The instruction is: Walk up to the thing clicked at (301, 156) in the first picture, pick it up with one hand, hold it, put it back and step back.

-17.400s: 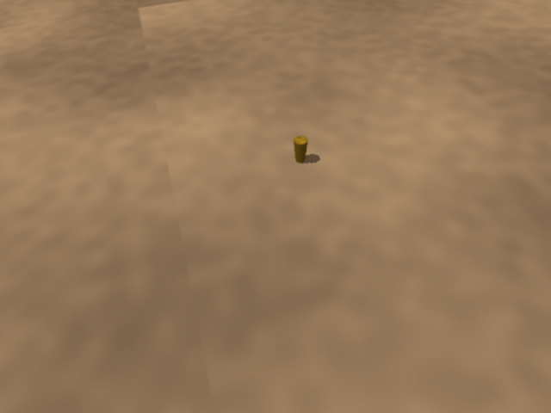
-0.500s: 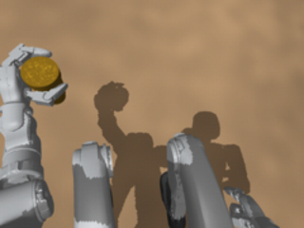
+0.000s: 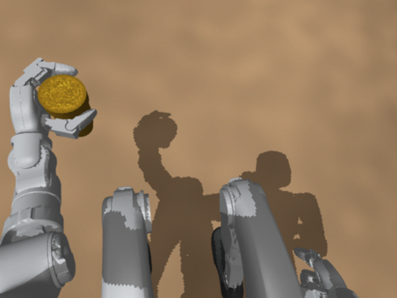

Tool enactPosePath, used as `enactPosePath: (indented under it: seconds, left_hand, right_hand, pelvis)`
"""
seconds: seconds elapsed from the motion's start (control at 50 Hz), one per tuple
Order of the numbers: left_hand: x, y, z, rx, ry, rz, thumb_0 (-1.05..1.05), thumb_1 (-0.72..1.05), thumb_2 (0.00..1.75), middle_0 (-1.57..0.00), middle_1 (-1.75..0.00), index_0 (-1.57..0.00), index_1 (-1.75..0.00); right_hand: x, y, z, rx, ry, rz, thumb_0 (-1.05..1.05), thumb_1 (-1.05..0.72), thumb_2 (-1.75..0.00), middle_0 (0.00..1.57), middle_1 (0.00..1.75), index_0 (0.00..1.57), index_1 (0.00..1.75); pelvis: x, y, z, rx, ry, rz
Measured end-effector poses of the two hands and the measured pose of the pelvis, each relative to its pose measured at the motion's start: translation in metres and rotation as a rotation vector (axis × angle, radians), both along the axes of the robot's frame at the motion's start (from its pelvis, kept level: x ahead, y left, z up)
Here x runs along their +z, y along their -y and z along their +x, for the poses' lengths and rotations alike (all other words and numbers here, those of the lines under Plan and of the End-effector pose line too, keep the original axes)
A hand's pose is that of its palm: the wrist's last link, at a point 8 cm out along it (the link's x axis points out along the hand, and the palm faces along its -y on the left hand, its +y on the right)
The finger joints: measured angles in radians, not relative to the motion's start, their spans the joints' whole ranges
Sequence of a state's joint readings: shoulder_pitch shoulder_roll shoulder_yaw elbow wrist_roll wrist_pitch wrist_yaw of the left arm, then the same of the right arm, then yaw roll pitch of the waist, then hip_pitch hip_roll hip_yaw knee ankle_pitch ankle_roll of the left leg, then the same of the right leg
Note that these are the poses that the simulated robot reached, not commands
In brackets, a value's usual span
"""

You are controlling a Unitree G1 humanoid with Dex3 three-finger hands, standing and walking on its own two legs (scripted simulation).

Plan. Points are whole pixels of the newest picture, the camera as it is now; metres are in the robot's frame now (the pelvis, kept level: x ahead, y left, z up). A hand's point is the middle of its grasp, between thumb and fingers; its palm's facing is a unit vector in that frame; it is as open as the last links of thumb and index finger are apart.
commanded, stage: lift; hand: left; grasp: from the side
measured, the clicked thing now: (72, 112) +0.47 +0.24 -0.06
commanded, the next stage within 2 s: none
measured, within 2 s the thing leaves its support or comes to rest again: neither
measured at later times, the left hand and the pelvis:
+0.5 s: hand (52, 93) +0.45 +0.23 +0.05, palm faces +0.11 -0.99 -0.05, open 9.8 cm; pelvis +0.00 +0.00 +0.05, yaw +2 degrees
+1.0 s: hand out of the picture +0.40 +0.23 +0.22, palm faces +0.14 -0.99 -0.05, open 9.8 cm; pelvis +0.03 +0.01 +0.19, yaw +4 degrees
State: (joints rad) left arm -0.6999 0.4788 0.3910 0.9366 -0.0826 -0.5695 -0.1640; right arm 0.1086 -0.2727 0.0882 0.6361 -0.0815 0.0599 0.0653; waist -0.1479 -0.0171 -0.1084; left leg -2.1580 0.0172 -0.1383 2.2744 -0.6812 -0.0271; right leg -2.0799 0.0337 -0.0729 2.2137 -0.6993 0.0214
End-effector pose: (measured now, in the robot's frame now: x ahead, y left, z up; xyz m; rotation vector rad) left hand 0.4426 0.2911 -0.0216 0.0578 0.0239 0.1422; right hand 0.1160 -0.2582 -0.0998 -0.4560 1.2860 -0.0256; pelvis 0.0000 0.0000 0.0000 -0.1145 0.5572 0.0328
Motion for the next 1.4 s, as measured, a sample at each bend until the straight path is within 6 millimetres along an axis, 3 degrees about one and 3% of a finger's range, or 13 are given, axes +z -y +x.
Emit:
enactPosePath:
  seconds: [0.24,0.52,0.74,1.06,1.22,1.4]
  left_hand:
    - [0.019,0.003,-0.004,-0.033,0.005,0.005,0.00,-0.36,1.09,-0.80,-1.03,-0.74,-1.03]
    - [0.081,0.005,-0.024,-0.033,0.011,-0.013,0.00,-0.36,1.10,-0.80,-1.02,-0.74,-1.03]
    - [0.149,0.010,-0.049,-0.029,0.002,-0.022,0.00,-0.36,1.10,-0.81,-1.02,-0.74,-1.03]
    - [0.271,0.010,-0.077,0.010,-0.023,-0.011,0.00,-0.37,1.10,-0.81,-1.01,-0.75,-1.02]
    - [0.311,0.011,-0.080,0.001,-0.028,-0.019,0.00,-0.37,1.10,-0.81,-1.01,-0.75,-1.02]
    - [0.345,0.017,-0.083,-0.007,-0.019,-0.026,0.00,-0.37,1.10,-0.81,-1.01,-0.75,-1.02]
  right_hand:
    - [0.005,0.002,-0.002,-0.035,0.005,0.016,0.01,-0.94,-0.91,0.20,0.29,0.20,0.30]
    - [0.042,-0.001,0.023,-0.068,0.108,0.055,0.01,-0.94,-0.91,0.20,0.29,0.20,0.30]
    - [0.100,-0.012,0.051,-0.083,0.192,0.073,0.01,-0.92,-0.90,0.20,0.29,0.20,0.30]
    - [0.214,-0.032,0.091,-0.086,0.333,0.112,0.01,-0.92,-0.90,0.20,0.29,0.20,0.30]
    - [0.260,-0.034,0.101,-0.070,0.380,0.115,0.01,-0.92,-0.90,0.20,0.29,0.20,0.30]
    - [0.289,-0.036,0.097,-0.065,0.369,0.126,0.01,-0.92,-0.90,0.20,0.29,0.20,0.30]
  pelvis:
    - [0.010,0.002,0.001,0.007,-0.008,0.013]
    - [0.052,0.004,0.004,0.014,-0.016,0.033]
    - [0.109,0.001,0.012,0.027,0.006,0.034]
    - [0.212,-0.006,0.036,0.058,0.112,0.046]
    - [0.251,-0.009,0.047,0.071,0.177,0.056]
    - [0.282,-0.010,0.054,0.076,0.238,0.069]
